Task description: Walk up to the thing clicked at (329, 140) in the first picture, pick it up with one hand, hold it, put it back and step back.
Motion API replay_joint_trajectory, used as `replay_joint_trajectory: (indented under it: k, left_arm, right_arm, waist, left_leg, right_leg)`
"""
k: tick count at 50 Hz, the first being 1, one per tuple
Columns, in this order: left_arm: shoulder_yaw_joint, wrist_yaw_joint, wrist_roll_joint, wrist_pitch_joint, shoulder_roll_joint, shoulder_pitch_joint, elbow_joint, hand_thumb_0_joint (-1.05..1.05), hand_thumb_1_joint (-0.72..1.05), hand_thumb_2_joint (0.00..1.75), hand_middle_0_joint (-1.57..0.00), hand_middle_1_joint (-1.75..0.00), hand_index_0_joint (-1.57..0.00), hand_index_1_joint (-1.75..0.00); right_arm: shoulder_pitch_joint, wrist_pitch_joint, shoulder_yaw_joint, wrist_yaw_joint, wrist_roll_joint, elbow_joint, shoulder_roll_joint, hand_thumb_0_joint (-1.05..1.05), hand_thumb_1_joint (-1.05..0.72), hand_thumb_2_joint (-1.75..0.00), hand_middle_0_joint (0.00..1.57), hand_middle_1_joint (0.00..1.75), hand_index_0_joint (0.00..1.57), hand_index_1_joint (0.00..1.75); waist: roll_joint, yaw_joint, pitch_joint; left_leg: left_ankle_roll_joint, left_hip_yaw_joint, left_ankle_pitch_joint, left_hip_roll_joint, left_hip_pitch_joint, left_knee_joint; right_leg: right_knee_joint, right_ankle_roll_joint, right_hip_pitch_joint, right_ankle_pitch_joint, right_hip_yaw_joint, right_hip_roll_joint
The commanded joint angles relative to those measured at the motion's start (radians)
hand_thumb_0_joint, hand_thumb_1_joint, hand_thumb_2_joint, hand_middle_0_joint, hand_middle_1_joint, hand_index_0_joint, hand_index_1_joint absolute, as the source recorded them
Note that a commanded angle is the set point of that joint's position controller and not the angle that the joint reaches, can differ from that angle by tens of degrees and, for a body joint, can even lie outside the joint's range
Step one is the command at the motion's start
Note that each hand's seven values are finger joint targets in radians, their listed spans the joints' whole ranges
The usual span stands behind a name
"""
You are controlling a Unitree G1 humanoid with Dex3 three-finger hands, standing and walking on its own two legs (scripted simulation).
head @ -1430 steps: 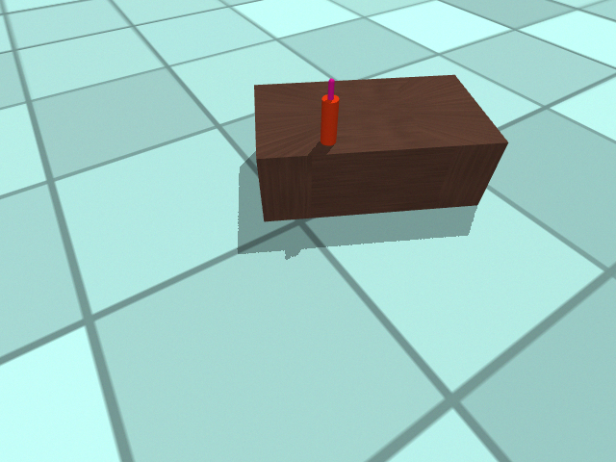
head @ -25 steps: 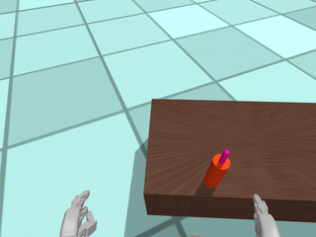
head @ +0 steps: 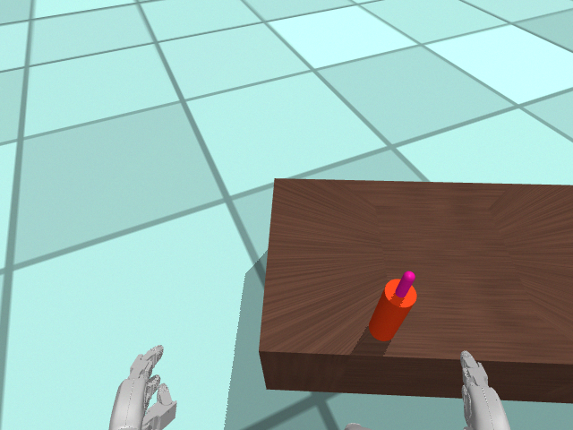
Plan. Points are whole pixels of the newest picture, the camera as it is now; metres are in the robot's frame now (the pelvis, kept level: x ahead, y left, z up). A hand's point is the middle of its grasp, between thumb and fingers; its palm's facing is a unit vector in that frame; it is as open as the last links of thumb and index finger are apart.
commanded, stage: home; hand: right
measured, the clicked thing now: (394, 304) +0.42 -0.20 -0.23
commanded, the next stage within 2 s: stand in 0.70 s
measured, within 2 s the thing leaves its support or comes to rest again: neither
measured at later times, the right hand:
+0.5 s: hand (434, 417) +0.17 -0.18 -0.06, palm faces +0.12 +0.95 -0.27, open 17.6 cm
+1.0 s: hand out of the picture +0.13 -0.24 -0.11, palm faces -0.04 +0.94 -0.34, open 15.7 cm
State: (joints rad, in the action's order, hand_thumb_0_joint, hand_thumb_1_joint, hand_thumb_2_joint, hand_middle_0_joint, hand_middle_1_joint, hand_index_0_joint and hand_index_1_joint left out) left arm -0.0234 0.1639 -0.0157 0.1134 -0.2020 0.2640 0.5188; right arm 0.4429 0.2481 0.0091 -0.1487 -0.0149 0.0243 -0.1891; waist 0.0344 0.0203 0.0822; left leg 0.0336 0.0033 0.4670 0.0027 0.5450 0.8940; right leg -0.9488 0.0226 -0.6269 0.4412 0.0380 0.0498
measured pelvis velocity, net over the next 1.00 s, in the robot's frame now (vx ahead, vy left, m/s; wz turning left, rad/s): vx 0.00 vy -0.01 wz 0.00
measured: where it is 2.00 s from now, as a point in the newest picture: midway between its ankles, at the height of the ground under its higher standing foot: outside the picture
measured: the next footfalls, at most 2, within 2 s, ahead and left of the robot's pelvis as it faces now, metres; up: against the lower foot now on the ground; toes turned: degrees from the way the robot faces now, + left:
none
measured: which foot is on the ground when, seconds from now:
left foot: down 0.00-1.00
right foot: down 0.00-1.00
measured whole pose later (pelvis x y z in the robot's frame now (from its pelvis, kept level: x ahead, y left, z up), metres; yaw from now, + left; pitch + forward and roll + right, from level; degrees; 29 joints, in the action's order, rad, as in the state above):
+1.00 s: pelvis +0.00 -0.01 +0.01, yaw +0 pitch +1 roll +0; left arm 0.02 0.01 0.05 0.02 -0.32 0.19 0.81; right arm 0.26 0.02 -0.02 -0.02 0.05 0.66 -0.33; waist -0.02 0.01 0.00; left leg 0.04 -0.03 0.45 0.04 0.39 0.82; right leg -0.83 0.00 -0.45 0.40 0.00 0.02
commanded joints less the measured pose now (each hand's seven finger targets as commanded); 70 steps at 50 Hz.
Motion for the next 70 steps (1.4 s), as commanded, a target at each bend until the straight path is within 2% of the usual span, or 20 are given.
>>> replay_joint_trajectory:
  k: [1,12,17,21,22,37,38,39,40,42,44,47,48,49,51,55,59,63,67,70]
  left_arm:
    - [0.054,0.015,0.004,0.053,-0.121,-0.074,-0.163,0.0,0.9,0.9,-0.2,-0.31,-0.2,-0.3]
    - [0.059,0.016,0.006,0.054,-0.124,-0.06,-0.155,0.0,0.9,0.9,-0.2,-0.31,-0.2,-0.31]
    - [0.054,0.016,0.006,0.052,-0.121,-0.073,-0.159,0.0,0.9,0.9,-0.2,-0.31,-0.2,-0.3]
    - [0.057,0.018,0.007,0.052,-0.123,-0.063,-0.157,0.0,0.9,0.9,-0.2,-0.31,-0.2,-0.31]
    - [0.058,0.016,0.007,0.052,-0.124,-0.068,-0.159,0.0,0.9,0.9,-0.2,-0.31,-0.2,-0.31]
    - [0.053,0.022,0.007,0.056,-0.123,-0.07,-0.158,0.0,0.9,0.9,-0.2,-0.31,-0.2,-0.31]
    - [0.086,-0.038,0.137,-0.004,-0.271,-0.112,0.053,0.0,0.9,0.9,-0.2,-0.31,-0.2,-0.31]
    - [0.109,-0.074,0.138,-0.024,-0.283,-0.094,0.065,0.0,0.9,0.9,-0.2,-0.31,-0.2,-0.31]
    - [0.11,-0.09,0.128,-0.035,-0.273,-0.086,0.074,0.0,0.9,0.9,-0.2,-0.31,-0.2,-0.31]
    - [0.099,-0.121,0.094,-0.045,-0.259,-0.096,0.107,0.0,0.9,0.9,-0.2,-0.3,-0.2,-0.3]
    - [0.099,-0.145,0.068,-0.052,-0.266,-0.098,0.14,0.0,0.9,0.9,-0.2,-0.3,-0.2,-0.3]
    - [0.098,-0.157,0.067,-0.056,-0.267,-0.104,0.199,0.0,0.9,0.9,-0.2,-0.3,-0.2,-0.3]
    - [0.102,-0.156,0.068,-0.058,-0.28,-0.114,0.216,0.0,0.9,0.9,-0.2,-0.3,-0.2,-0.3]
    - [0.102,-0.156,0.068,-0.057,-0.283,-0.113,0.232,0.0,0.9,0.9,-0.2,-0.3,-0.2,-0.3]
    - [0.107,-0.153,0.064,-0.061,-0.302,-0.129,0.257,0.0,0.9,0.9,-0.2,-0.3,-0.2,-0.3]
    - [0.107,-0.148,0.051,-0.067,-0.307,-0.116,0.322,0.0,0.9,0.9,-0.2,-0.3,-0.2,-0.3]
    - [0.103,-0.144,0.046,-0.079,-0.322,-0.132,0.382,0.0,0.9,0.9,-0.2,-0.3,-0.2,-0.3]
    - [0.095,-0.145,0.038,-0.087,-0.323,-0.129,0.445,0.0,0.9,0.9,-0.2,-0.3,-0.2,-0.3]
    - [0.093,-0.151,0.037,-0.092,-0.332,-0.149,0.488,0.0,0.9,0.9,-0.2,-0.3,-0.2,-0.3]
    - [0.089,-0.152,0.037,-0.092,-0.326,-0.15,0.516,0.0,0.9,0.9,-0.2,-0.3,-0.2,-0.3]
  right_arm:
    - [-0.01,-0.052,-0.042,-0.01,0.01,-0.186,-0.09,0.0,0.58,-0.03,0.05,0.05,0.05,0.05]
    - [-0.027,-0.044,-0.061,-0.012,0.011,-0.21,-0.102,0.0,0.59,-0.03,0.05,0.04,0.05,0.04]
    - [-0.025,-0.041,-0.058,-0.01,0.011,-0.192,-0.102,0.0,0.58,-0.03,0.05,0.05,0.05,0.05]
    - [-0.016,-0.037,-0.049,-0.008,0.01,-0.191,-0.091,0.0,0.59,-0.03,0.05,0.04,0.05,0.04]
    - [0.001,-0.038,-0.06,-0.009,0.012,-0.19,-0.098,0.0,0.58,-0.03,0.05,0.04,0.05,0.04]
    - [-0.021,-0.039,-0.054,-0.011,0.009,-0.203,-0.097,0.0,0.57,-0.04,0.05,0.05,0.05,0.05]
    - [-0.162,-0.155,-0.103,0.048,0.124,0.148,-0.28,0.0,0.56,-0.04,0.05,0.05,0.05,0.05]
    - [-0.144,-0.202,-0.115,0.072,0.125,0.244,-0.293,0.0,0.56,-0.05,0.05,0.05,0.05,0.05]
    - [-0.136,-0.233,-0.112,0.088,0.116,0.278,-0.301,0.0,0.58,-0.03,0.05,0.05,0.05,0.05]
    - [-0.153,-0.268,-0.094,0.109,0.096,0.359,-0.293,0.0,0.42,-0.19,0.2,0.21,0.2,0.21]
    - [-0.191,-0.277,-0.09,0.12,0.067,0.425,-0.288,0.0,0.26,-0.35,0.2,0.3,0.2,0.3]
    - [-0.226,-0.284,-0.085,0.122,0.057,0.522,-0.278,0.0,0.02,-0.59,0.2,0.3,0.2,0.3]
    - [-0.215,-0.284,-0.085,0.121,0.06,0.556,-0.279,0.0,-0.06,-0.67,0.2,0.3,0.2,0.3]
    - [-0.221,-0.288,-0.086,0.121,0.061,0.588,-0.28,0.0,-0.14,-0.75,0.2,0.3,0.2,0.3]
    - [-0.214,-0.289,-0.085,0.119,0.06,0.648,-0.289,0.0,-0.3,-0.9,0.2,0.3,0.2,0.3]
    - [-0.223,-0.293,-0.079,0.117,0.053,0.748,-0.305,0.0,-0.62,-0.9,0.2,0.3,0.2,0.3]
    - [-0.216,-0.288,-0.069,0.112,0.049,0.837,-0.31,0.0,-0.9,-0.9,0.2,0.3,0.2,0.3]
    - [-0.227,-0.286,-0.058,0.114,0.046,0.909,-0.319,0.0,-0.9,-0.9,0.2,0.3,0.2,0.3]
    - [-0.252,-0.283,-0.052,0.116,0.044,0.959,-0.324,0.0,-0.9,-0.9,0.2,0.3,0.2,0.3]
    - [-0.268,-0.282,-0.051,0.116,0.044,0.984,-0.33,0.0,-0.9,-0.9,0.2,0.3,0.2,0.3]
  waist:
    - [-0.012,-0.003,0.1]
    - [-0.003,-0.005,0.14]
    - [-0.013,-0.005,0.091]
    - [-0.014,0.005,0.107]
    - [-0.025,-0.008,0.112]
    - [-0.009,0.0,0.099]
    - [-0.094,-0.03,0.006]
    - [-0.117,-0.02,0.052]
    - [-0.129,-0.013,0.037]
    - [-0.106,-0.009,0.048]
    - [-0.099,-0.006,0.039]
    - [-0.023,-0.015,0.02]
    - [0.011,-0.024,0.003]
    - [0.017,-0.026,0.014]
    - [0.02,-0.033,-0.016]
    - [-0.012,-0.027,0.003]
    - [0.014,-0.035,-0.024]
    - [-0.018,-0.029,-0.061]
    - [-0.029,-0.02,-0.113]
    - [-0.054,-0.012,-0.112]
  left_leg:
    - [-0.028,0.055,-0.177,-0.029,-0.004,-0.145]
    - [-0.027,0.055,-0.246,-0.028,-0.023,-0.126]
    - [-0.026,0.047,-0.178,-0.025,-0.003,-0.149]
    - [-0.025,0.054,-0.204,-0.026,-0.003,-0.142]
    - [-0.025,0.056,-0.212,-0.027,-0.014,-0.135]
    - [-0.026,0.049,-0.161,-0.026,0.011,-0.142]
    - [-0.082,-0.084,-0.153,0.053,-0.125,-0.184]
    - [-0.113,-0.12,-0.201,0.078,-0.145,-0.183]
    - [-0.117,-0.144,-0.221,0.092,-0.12,-0.202]
    - [-0.101,-0.133,-0.286,0.094,-0.154,-0.205]
    - [-0.093,-0.127,-0.256,0.095,-0.141,-0.223]
    - [-0.073,-0.085,-0.259,0.068,-0.168,-0.206]
    - [-0.07,-0.076,-0.234,0.059,-0.176,-0.216]
    - [-0.069,-0.064,-0.258,0.054,-0.207,-0.204]
    - [-0.069,-0.067,-0.243,0.056,-0.242,-0.242]
    - [-0.068,-0.079,-0.373,0.079,-0.301,-0.293]
    - [-0.056,-0.067,-0.365,0.078,-0.328,-0.36]
    - [-0.049,-0.08,-0.374,0.097,-0.347,-0.446]
    - [-0.045,-0.085,-0.274,0.096,-0.332,-0.514]
    - [-0.044,-0.091,-0.256,0.105,-0.329,-0.546]
  right_leg:
    - [0.154,-0.021,0.118,-0.17,-0.049,-0.026]
    - [0.141,-0.02,0.139,-0.237,-0.046,-0.026]
    - [0.147,-0.023,0.113,-0.162,-0.053,-0.03]
    - [0.142,-0.023,0.119,-0.19,-0.049,-0.03]
    - [0.145,-0.022,0.121,-0.199,-0.048,-0.027]
    - [0.144,-0.024,0.11,-0.143,-0.05,-0.029]
    - [0.159,-0.076,0.133,-0.214,0.002,0.0]
    - [0.144,-0.087,0.156,-0.234,-0.01,-0.006]
    - [0.143,-0.087,0.17,-0.225,-0.012,-0.009]
    - [0.171,-0.087,0.211,-0.229,-0.001,-0.01]
    - [0.207,-0.081,0.25,-0.222,0.006,-0.014]
    - [0.283,-0.085,0.271,-0.256,0.045,0.009]
    - [0.317,-0.091,0.26,-0.223,0.07,0.023]
    - [0.341,-0.094,0.275,-0.259,0.085,0.036]
    - [0.386,-0.096,0.26,-0.229,0.097,0.046]
    - [0.397,-0.084,0.348,-0.377,0.067,0.042]
    - [0.481,-0.083,0.396,-0.375,0.081,0.059]
    - [0.529,-0.067,0.449,-0.346,0.057,0.048]
    - [0.595,-0.057,0.461,-0.219,0.055,0.042]
    - [0.604,-0.052,0.486,-0.23,0.042,0.04]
